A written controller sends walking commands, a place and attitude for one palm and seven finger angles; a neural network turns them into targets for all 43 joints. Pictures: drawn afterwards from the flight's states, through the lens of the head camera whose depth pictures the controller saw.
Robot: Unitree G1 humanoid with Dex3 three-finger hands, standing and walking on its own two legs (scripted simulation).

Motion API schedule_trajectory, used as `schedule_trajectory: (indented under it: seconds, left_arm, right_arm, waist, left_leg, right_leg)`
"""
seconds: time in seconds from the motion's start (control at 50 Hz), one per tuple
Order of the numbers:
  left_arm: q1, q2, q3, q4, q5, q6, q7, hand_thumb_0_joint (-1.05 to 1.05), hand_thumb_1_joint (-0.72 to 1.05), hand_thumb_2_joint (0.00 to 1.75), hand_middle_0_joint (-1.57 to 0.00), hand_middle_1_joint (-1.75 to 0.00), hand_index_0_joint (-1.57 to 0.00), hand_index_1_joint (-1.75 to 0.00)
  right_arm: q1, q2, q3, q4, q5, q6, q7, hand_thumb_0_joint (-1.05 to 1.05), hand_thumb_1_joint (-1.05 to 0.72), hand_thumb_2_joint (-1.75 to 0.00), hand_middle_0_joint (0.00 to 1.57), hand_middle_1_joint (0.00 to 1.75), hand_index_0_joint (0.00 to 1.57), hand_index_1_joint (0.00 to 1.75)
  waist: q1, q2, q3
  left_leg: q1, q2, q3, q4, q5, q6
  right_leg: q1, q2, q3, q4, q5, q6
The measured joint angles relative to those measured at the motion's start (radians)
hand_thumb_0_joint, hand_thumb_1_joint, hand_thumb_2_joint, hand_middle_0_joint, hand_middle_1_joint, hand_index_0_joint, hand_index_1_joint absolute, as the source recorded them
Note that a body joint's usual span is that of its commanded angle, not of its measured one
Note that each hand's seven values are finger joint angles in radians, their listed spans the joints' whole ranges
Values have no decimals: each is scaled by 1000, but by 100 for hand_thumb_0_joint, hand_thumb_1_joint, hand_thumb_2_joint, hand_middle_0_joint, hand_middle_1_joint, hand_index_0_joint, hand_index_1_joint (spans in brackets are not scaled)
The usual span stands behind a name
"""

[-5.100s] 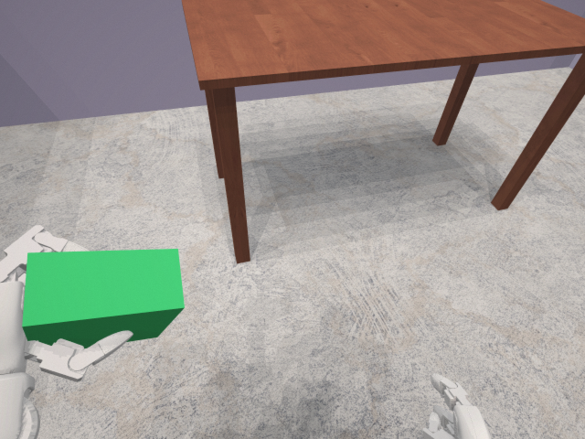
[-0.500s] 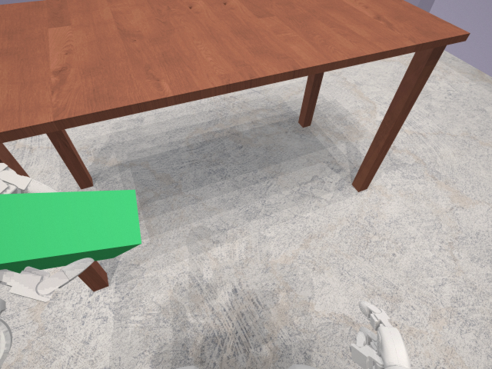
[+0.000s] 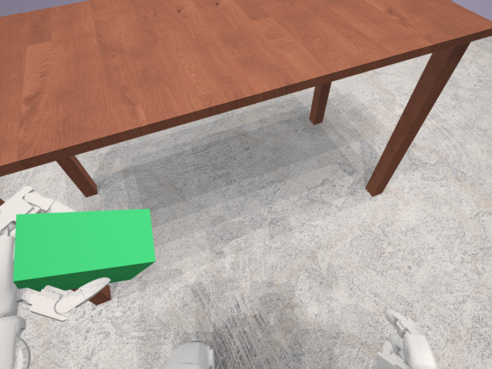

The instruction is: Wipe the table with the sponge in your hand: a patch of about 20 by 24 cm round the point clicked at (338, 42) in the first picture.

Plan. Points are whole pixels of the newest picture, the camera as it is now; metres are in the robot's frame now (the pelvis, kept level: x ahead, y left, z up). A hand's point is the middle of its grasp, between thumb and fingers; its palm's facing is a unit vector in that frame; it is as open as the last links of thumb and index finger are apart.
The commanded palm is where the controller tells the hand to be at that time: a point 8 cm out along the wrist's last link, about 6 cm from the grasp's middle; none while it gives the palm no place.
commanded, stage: take the last steps up to it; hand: left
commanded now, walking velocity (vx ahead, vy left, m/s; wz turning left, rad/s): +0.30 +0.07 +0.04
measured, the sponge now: (104, 251) +0.24 +0.18 +0.13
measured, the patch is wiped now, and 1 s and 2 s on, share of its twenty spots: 0.00 0.00 0.00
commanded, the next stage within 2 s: come to a stop and stand still in 0.84 s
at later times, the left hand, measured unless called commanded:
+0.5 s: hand (72, 169) +0.33 +0.23 +0.18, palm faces +0.38 -0.79 -0.47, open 10.4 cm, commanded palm +0.28 +0.28 +0.17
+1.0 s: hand (97, 122) +0.43 +0.24 +0.17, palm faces +0.40 -0.79 -0.47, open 10.3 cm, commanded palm +0.38 +0.28 +0.17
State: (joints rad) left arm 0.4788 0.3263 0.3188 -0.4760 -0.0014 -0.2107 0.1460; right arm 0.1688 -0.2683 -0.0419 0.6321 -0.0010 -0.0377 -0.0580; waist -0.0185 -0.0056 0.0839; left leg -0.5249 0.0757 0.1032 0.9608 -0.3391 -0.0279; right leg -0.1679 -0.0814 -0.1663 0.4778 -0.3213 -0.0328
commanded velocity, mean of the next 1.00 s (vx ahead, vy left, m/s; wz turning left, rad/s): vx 0.20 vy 0.05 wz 0.03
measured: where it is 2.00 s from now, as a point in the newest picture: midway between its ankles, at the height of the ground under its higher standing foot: outside the picture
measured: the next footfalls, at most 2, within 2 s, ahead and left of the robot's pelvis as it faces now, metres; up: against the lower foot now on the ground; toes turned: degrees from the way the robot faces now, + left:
left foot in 0.16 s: +0.17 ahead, +0.13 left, +0.00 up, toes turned +10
right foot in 0.56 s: +0.20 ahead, -0.12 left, +0.00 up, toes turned -10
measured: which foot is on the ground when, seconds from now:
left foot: up 0.00-0.14, down 0.16-0.58, up 0.60-0.98, down 1.00-1.00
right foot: down 0.00-0.18, up 0.20-0.54, down 0.56-1.00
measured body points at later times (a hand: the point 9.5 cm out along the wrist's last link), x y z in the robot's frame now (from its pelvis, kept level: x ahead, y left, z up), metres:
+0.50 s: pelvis +0.12 +0.00 +0.00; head +0.15 -0.01 +0.44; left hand +0.30 +0.27 +0.21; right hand +0.28 -0.19 -0.11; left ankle +0.13 +0.12 -0.74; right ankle +0.16 -0.13 -0.71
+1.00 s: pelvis +0.22 +0.00 -0.01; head +0.25 +0.01 +0.43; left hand +0.40 +0.28 +0.20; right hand +0.38 -0.27 -0.09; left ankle +0.29 +0.10 -0.75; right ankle +0.16 -0.11 -0.74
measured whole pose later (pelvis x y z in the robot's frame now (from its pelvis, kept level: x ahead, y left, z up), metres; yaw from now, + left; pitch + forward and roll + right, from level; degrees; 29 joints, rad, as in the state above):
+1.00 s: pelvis +0.22 +0.00 -0.01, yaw +1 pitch -1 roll +1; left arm 0.54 0.41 0.41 -0.61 -0.02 -0.25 0.17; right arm 0.20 -0.25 -0.07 0.56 0.01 -0.02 -0.06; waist -0.01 -0.03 0.08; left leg -0.33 0.03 0.19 0.50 -0.14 0.01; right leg -0.17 -0.10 -0.16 0.60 -0.40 0.02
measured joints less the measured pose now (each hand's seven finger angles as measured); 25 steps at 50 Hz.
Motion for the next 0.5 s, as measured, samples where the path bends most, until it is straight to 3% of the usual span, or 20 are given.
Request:
schedule_trajectory:
  seconds: [0.08, 0.14, 0.18, 0.22, 0.26, 0.3, 0.38, 0.5]
  left_arm:
    - [36, 57, 40, -102, -9, -25, 10, -1, -51, 99, -70, -136, -71, -135]
    - [59, 79, 79, -148, -19, -37, 24, -1, -51, 99, -70, -136, -71, -135]
    - [50, 87, 100, -146, -23, -43, 31, -1, -51, 99, -70, -136, -71, -135]
    - [1, 91, 100, -91, -23, -42, 33, -1, -51, 99, -70, -136, -71, -135]
    - [-45, 90, 92, -32, -21, -24, 23, -1, -51, 99, -70, -136, -71, -135]
    - [-64, 81, 85, -13, -20, -5, 15, -1, -51, 99, -70, -136, -71, -135]
    - [-22, 48, 60, -76, -18, -1, 0, -1, -51, 99, -70, -136, -72, -135]
    - [23, 47, 49, -92, -13, -29, -7, -1, -51, 99, -70, -136, -72, -135]
  right_arm:
    - [15, -5, -22, -48, 2, -2, 2, 1, -90, -90, 20, 30, 20, 30]
    - [32, -1, -27, -71, 4, -1, 1, 1, -90, -90, 20, 29, 20, 30]
    - [26, 12, -32, -76, 5, -1, -4, 1, -90, -90, 20, 30, 20, 30]
    - [6, 45, -27, -66, 6, 2, -4, 1, -90, -90, 20, 29, 20, 30]
    - [-7, 78, -3, -51, 6, -3, 2, 1, -90, -90, 20, 29, 20, 30]
    - [-10, 110, 22, -40, 11, -11, 13, 1, -90, -90, 20, 29, 20, 30]
    - [12, 150, 57, -37, 10, -42, 29, 1, -90, -90, 21, 30, 21, 30]
    - [52, 151, 71, -14, 2, -67, 20, 1, -90, -90, 21, 30, 21, 30]
  waist:
    - [-3, -29, 17]
    - [6, -38, 6]
    - [11, -44, 0]
    - [7, -44, 3]
    - [-2, -32, -4]
    - [-1, -24, -11]
    - [14, -5, -14]
    - [43, 44, -29]
  left_leg:
    - [51, 1, 47, -240, 39, 10]
    - [134, -23, 91, -411, 130, 19]
    - [173, -37, 108, -434, 177, 57]
    - [170, -34, 110, -367, 125, 80]
    - [181, -25, 93, -361, 99, 83]
    - [197, -15, 85, -384, 103, 75]
    - [235, 1, 78, -438, 112, 61]
    - [273, 18, 50, -470, 99, 29]
  right_leg:
    - [36, 1, -1, -10, -27, 12]
    - [44, -4, 12, 50, -86, 31]
    - [-3, -22, 34, 215, -137, 36]
    - [-101, -2, 96, 474, -216, 36]
    - [-199, 22, 115, 664, -229, 41]
    - [-282, 18, 111, 727, -191, 50]
    - [-356, -22, 82, 597, -72, 63]
    - [-258, -13, 31, 281, -38, 77]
